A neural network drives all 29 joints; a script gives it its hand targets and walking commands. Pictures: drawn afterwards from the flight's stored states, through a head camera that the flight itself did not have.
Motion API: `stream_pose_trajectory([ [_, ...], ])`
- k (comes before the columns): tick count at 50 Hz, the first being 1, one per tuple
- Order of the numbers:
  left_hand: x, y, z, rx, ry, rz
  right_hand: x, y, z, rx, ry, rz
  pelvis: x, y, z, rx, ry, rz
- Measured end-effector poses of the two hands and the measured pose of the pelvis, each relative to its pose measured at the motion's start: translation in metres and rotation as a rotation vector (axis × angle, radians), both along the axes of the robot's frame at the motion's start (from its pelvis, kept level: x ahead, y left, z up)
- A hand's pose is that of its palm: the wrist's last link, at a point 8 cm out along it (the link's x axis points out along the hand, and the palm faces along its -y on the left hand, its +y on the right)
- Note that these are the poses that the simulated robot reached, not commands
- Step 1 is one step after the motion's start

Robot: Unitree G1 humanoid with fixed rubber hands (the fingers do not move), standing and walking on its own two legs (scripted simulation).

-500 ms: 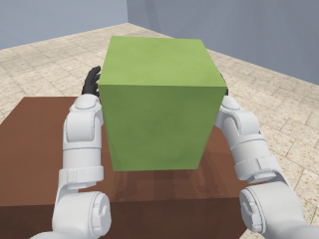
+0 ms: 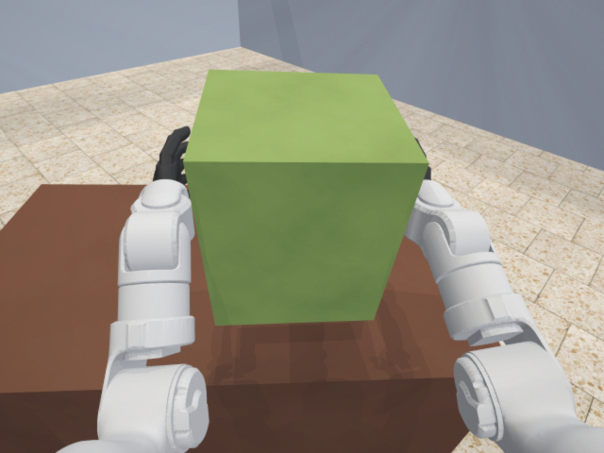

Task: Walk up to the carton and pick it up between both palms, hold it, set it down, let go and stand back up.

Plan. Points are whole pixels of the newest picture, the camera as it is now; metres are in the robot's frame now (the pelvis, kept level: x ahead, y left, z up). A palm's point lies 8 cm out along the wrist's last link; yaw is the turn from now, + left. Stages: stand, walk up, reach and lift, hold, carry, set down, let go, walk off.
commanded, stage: hold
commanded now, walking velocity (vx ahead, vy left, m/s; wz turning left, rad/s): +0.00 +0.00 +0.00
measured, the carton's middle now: (295, 201) +0.37 +0.01 +0.20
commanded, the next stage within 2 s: none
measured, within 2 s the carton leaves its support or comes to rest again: neither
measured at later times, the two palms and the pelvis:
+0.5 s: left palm (170, 188) +0.37 +0.16 +0.22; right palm (412, 188) +0.37 -0.14 +0.22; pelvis +0.00 +0.00 +0.00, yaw +0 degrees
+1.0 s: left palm (173, 188) +0.37 +0.16 +0.22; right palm (413, 189) +0.37 -0.14 +0.22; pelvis +0.00 +0.00 +0.00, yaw +0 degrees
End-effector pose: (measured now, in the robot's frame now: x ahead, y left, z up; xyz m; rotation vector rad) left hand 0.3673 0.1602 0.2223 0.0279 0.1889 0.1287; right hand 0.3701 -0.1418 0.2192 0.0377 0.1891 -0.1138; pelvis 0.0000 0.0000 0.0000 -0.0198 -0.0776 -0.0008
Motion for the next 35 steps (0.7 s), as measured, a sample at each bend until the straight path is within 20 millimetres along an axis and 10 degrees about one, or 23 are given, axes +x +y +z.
stream_pose_trajectory([
  [35, 0.0023, 0.0009, -0.0001, -0.001, 0.007, -0.002, 0.0018, 0.0009, 0.0008, -0.004, 0.008, -0.002, -0.0008, 0.0011, 0.0, 0.0, 0.006, -0.003],
])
